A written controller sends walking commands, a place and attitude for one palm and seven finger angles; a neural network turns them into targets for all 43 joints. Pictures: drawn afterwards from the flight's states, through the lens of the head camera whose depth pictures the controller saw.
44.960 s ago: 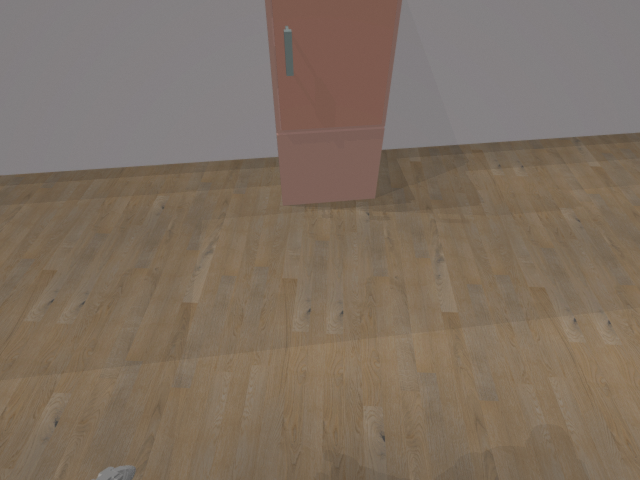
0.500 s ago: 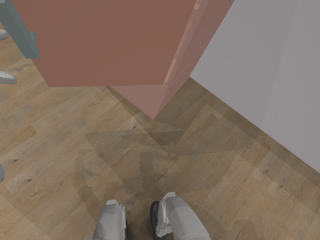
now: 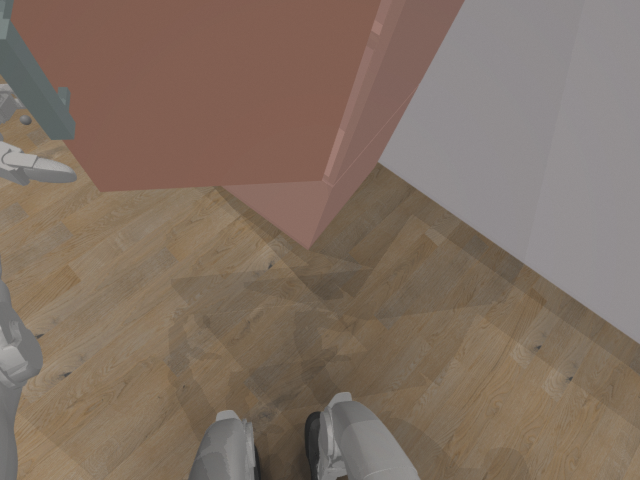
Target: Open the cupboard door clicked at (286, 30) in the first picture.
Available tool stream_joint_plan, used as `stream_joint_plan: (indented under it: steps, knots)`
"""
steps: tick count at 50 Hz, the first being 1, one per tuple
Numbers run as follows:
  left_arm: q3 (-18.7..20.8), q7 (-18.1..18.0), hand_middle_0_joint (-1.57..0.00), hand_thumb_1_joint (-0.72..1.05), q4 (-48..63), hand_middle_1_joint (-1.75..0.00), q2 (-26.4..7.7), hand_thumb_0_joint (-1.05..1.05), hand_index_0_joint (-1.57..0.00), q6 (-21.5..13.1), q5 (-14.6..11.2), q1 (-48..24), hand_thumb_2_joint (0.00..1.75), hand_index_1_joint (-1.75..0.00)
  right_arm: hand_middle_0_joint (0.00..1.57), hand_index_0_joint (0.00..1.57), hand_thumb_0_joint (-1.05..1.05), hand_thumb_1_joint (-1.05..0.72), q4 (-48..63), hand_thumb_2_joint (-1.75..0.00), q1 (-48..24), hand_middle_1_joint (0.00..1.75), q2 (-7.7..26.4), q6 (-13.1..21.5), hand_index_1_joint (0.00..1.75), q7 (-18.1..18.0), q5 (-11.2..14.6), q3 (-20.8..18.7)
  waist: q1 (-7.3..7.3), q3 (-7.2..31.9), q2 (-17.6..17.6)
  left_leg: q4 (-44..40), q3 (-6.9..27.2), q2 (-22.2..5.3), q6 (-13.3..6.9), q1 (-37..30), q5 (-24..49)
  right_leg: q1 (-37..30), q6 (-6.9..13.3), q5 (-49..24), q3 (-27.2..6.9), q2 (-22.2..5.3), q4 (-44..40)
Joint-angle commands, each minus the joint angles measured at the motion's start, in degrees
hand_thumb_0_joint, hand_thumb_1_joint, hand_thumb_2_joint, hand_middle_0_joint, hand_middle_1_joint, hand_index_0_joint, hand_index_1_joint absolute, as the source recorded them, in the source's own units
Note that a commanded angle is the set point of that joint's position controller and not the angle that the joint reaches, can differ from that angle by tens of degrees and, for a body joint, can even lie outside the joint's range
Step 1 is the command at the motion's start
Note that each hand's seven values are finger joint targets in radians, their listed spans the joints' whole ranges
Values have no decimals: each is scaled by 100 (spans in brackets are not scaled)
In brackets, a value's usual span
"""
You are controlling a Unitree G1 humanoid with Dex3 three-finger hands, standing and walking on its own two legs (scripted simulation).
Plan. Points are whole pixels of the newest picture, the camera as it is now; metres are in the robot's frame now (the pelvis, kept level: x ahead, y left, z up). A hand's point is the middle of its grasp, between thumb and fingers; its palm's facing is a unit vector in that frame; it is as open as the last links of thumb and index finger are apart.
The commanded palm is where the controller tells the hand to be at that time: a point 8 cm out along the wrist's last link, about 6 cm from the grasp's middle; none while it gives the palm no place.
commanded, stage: slide the fingers in behind the handle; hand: left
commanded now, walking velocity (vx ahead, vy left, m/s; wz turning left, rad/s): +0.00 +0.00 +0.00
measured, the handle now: (35, 71) +0.57 +0.27 +0.06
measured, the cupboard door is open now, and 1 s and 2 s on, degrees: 44 45 47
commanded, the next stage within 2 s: close the thumb around the handle in 0.88 s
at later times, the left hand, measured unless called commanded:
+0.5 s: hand (49, 122) +0.50 +0.25 +0.06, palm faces +0.06 -1.00 +0.00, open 14.0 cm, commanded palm +0.49 +0.28 +0.06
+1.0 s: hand (51, 122) +0.51 +0.25 +0.06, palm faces +0.07 -1.00 +0.00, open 14.0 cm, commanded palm +0.49 +0.28 +0.06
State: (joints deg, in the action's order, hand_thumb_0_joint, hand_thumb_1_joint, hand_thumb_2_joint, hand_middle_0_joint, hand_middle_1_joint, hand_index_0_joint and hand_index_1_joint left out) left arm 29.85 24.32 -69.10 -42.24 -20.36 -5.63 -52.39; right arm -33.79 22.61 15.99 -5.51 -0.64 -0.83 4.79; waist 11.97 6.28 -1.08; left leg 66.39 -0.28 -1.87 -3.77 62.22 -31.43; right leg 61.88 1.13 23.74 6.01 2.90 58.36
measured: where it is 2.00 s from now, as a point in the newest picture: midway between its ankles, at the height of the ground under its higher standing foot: outside the picture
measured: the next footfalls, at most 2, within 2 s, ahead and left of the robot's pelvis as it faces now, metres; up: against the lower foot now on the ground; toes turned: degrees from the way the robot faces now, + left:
none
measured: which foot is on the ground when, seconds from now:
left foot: down 0.00-1.00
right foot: down 0.00-1.00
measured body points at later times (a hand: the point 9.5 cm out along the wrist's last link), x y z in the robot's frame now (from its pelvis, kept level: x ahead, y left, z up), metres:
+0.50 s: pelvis +0.00 +0.00 +0.00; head +0.16 +0.04 +0.42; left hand +0.50 +0.31 +0.06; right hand +0.01 -0.27 -0.10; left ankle -0.01 +0.07 -0.65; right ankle +0.03 -0.12 -0.65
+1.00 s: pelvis +0.00 +0.00 +0.00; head +0.16 +0.04 +0.42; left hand +0.50 +0.31 +0.06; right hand +0.00 -0.27 -0.09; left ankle -0.01 +0.07 -0.65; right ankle +0.03 -0.12 -0.65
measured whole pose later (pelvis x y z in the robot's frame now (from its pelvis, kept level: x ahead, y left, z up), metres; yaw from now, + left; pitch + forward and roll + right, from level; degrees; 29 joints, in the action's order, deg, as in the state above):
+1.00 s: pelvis +0.00 +0.00 +0.00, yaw +0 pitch +26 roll -5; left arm 27.8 20.3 -68.3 -37.5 -23.0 -6.0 -51.0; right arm -34.5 22.3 16.0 -5.0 -0.4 -1.0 3.9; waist 11.5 6.4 -1.0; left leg 65.7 -0.7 -1.6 -3.6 60.3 -31.2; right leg 60.4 1.2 23.9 5.4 2.7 58.4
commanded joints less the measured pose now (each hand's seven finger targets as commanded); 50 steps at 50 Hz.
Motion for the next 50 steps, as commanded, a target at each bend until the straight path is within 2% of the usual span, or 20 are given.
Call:
stream_joint_plan:
  steps: [1,5,7,11,16,18,21,26,28,31,33,36,39,40,42,43,45,46,48,50]
  knots:
    - [181,-110,-30,-50,1238,-120,-1729,0,-30,-427,-132,-2022,30,-120,20,20,0,-90,156,-90,1124,30,1207,46,30,-68,3,-467,-73,2923,-1196,-665,551,-91,282,-2424,3422,-1358,11,-1797,-354,86,-384]
    - [233,-143,-30,-50,1569,-120,-1768,0,-30,-520,-134,-2045,30,-120,20,20,0,-90,166,-90,1116,30,1188,45,30,-50,-10,-484,-183,3172,-1563,-682,560,-96,328,-2686,3691,-1423,30,-1902,-350,73,-352]
    - [31,-144,-30,-50,1627,-120,-1437,0,-30,-531,-186,-2045,30,-120,20,20,0,-90,173,-90,1124,30,1157,26,30,-34,3,-495,-108,3159,-1544,-658,598,-117,353,-2933,4006,-1240,35,-1943,-310,101,-355]
    - [46,-154,-30,-50,1473,-120,-1345,0,-30,-442,-270,-1897,30,-120,20,20,0,-90,169,-90,1076,30,1165,24,30,-36,24,-500,-101,2959,-1139,-735,517,-75,268,-2520,3484,-1549,-5,-1941,-356,92,-448]
    - [-222,-250,-30,-50,1427,-120,-1050,0,-30,-472,-192,-2109,30,-120,20,20,0,-90,113,-90,1056,30,1137,37,30,-38,12,-491,-52,2708,-1257,-797,571,-88,310,-2629,3306,-1237,16,-1651,-309,80,-456]
    - [-235,-284,-30,-50,1534,-120,-1045,0,-30,-550,-184,-2209,30,-120,20,20,0,-90,74,-90,1090,30,1155,33,30,-44,-4,-507,-47,2901,-1392,-769,638,-116,379,-2936,3651,-1092,30,-1679,-288,83,-426]
    - [-421,-334,-30,-50,1468,-120,-671,0,-30,-562,-248,-2155,30,-120,20,20,0,-90,60,-90,1049,30,1118,52,30,-16,-12,-512,-14,2873,-1306,-772,630,-104,375,-2919,3549,-1080,21,-1634,-285,81,-454]
    - [-212,-463,-30,-50,1308,-120,-928,0,-30,-539,-190,-2224,30,-120,20,20,0,-90,62,-90,1068,30,1138,43,30,-28,-16,-507,-50,2813,-1030,-796,587,-63,313,-2548,3242,-1333,21,-1663,-315,63,-426]
    - [-119,-533,-30,-50,1528,-120,-1111,0,-30,-623,-93,-2204,30,-120,20,20,0,-90,103,-90,1091,30,1127,52,30,-16,-29,-509,-162,3143,-1331,-788,618,-65,374,-2813,3606,-1353,48,-1771,-317,62,-359]
    - [-277,-572,-30,-50,1330,-120,-865,0,-30,-631,-71,-2038,30,-120,20,20,0,-90,109,-90,1039,30,1089,43,30,13,-20,-498,-89,2792,-1130,-793,572,-73,344,-2664,3395,-1296,28,-1691,-315,76,-418]
    - [-122,-558,-30,-50,1314,-120,-1070,0,-30,-653,-102,-2080,30,-120,20,20,0,-90,119,-90,1043,30,1123,54,30,-10,-21,-501,-95,2805,-1033,-792,543,-56,301,-2485,3279,-1470,26,-1764,-356,71,-417]
    - [-190,-506,-30,-50,1235,-120,-1001,0,-30,-641,-124,-2139,30,-120,20,20,0,-90,129,-90,1022,30,1123,69,30,-25,-3,-488,-63,2739,-934,-823,510,-32,258,-2313,2937,-1518,17,-1636,-376,61,-449]
    - [-11,-473,-30,-50,1437,-120,-1244,0,-30,-704,-123,-2109,30,-120,20,20,0,-90,129,-90,1051,30,1138,86,30,-41,-20,-504,-166,3058,-1246,-797,532,-40,304,-2566,3317,-1565,37,-1827,-381,50,-382]
    - [-14,-465,-30,-50,1386,-120,-1178,0,-30,-693,-140,-1980,30,-120,20,20,0,-90,132,-90,1060,30,1133,91,30,-31,-24,-516,-166,3114,-1160,-776,537,-46,308,-2592,3387,-1553,29,-1853,-367,57,-381]
    - [-67,-428,-30,-50,1199,-120,-1094,0,-30,-664,-181,-1940,30,-120,20,20,0,-90,129,-90,1059,30,1128,95,30,-31,-16,-499,-98,2817,-948,-762,515,-43,262,-2390,3232,-1538,34,-1830,-369,70,-406]
    - [-84,-418,-30,-50,1205,-120,-1168,0,-30,-652,-150,-2029,30,-120,20,20,0,-90,118,-90,1027,30,1141,81,30,-38,-3,-486,-110,2711,-1073,-809,522,-48,287,-2355,3121,-1473,24,-1719,-368,58,-415]
    - [-158,-406,-30,-50,1326,-120,-1053,0,-30,-642,-180,-2215,30,-120,20,20,0,-90,113,-90,1042,30,1136,82,30,-36,-4,-492,-76,2826,-1139,-790,530,-43,281,-2430,3114,-1434,18,-1704,-369,59,-409]
    - [-46,-410,-30,-50,1177,-120,-1166,0,-30,-609,-161,-2030,30,-120,20,20,0,-90,123,-90,1051,30,1152,88,30,-43,-7,-506,-105,2800,-1004,-790,518,-44,268,-2336,3015,-1476,19,-1661,-366,61,-420]
    - [-3,-424,-30,-50,1311,-120,-1268,0,-30,-640,-155,-2086,30,-120,20,20,0,-90,128,-90,1066,30,1159,95,30,-55,-13,-499,-144,2943,-1185,-797,554,-52,309,-2529,3284,-1471,31,-1759,-360,55,-383]
    - [-95,-425,-30,-44,1397,-121,-1066,0,-30,-665,-174,-1975,32,-121,20,20,0,-90,133,-90,1059,30,1136,86,30,-30,-14,-519,-168,3035,-1259,-766,557,-67,333,-2704,3466,-1374,29,-1780,-340,61,-385]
